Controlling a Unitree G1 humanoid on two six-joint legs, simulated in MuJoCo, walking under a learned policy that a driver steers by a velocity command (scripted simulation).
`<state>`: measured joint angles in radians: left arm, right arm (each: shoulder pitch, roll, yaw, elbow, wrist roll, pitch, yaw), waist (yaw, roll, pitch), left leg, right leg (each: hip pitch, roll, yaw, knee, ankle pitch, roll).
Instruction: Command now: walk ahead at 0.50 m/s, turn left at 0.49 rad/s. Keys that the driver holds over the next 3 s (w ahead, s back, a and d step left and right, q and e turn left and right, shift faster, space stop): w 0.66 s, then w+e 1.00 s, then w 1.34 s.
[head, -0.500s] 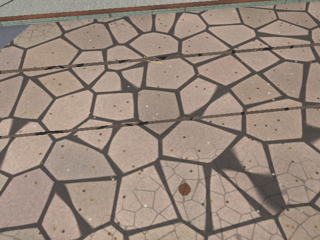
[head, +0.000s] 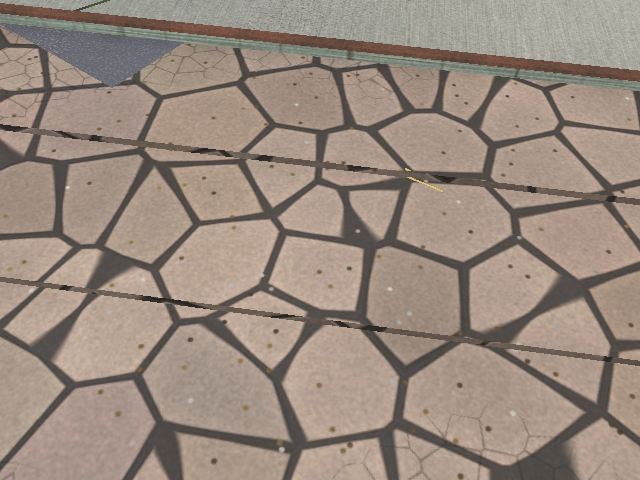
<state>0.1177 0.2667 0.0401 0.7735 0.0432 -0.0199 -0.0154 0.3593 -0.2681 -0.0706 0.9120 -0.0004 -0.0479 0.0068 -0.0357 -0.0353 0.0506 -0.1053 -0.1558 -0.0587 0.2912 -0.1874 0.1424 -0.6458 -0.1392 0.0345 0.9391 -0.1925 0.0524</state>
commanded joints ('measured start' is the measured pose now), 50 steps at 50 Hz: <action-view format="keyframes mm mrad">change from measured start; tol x32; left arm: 1 -54 68 13 -71 -3 -2 -2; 9 -169 80 2 -129 -14 -30 -15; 14 378 292 73 4 20 -55 28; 50 178 18 31 88 -11 16 -27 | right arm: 1 52 -141 -28 -44 0 -16 -3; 15 186 -107 1 -20 -9 -39 -13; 34 -397 -31 52 -169 -29 -10 27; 40 90 -264 -27 -52 -72 -40 -17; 50 -62 -64 11 -31 -12 -76 -20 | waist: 1 -9 84 -6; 14 140 -188 -347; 34 93 -40 27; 40 -56 310 -365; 50 54 106 -15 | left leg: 1 24 251 -211 -102 330 102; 12 157 263 -142 274 850 1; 15 -427 23 -73 1007 -300 -51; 16 -471 92 -79 1028 -225 -49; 35 -402 190 110 271 97 -95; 38 -33 151 102 133 70 -43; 40 470 630 -504 45 -27 128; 50 9 419 51 -172 169 14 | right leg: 1 -41 32 -45 -106 126 5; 12 433 175 -96 -468 71 -147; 14 933 -232 503 -536 -77 -317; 20 474 -92 229 -757 92 -261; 37 669 -69 61 -570 655 -207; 39 427 32 -6 -135 372 -166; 40 92 191 -90 185 -310 -128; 50 -10 29 -14 180 14 -90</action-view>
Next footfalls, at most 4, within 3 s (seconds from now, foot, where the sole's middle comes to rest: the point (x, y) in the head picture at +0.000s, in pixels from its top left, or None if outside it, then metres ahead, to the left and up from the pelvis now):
0.26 right None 0.34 -0.13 -0.78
0.78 left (266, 423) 0.59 0.10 -0.78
1.30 right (368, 310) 0.85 -0.14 -0.76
1.82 left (332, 211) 1.17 -0.07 -0.76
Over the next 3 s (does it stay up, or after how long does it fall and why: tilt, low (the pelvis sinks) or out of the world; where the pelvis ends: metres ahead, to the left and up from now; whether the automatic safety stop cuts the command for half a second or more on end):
stays up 1.53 -0.39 0.04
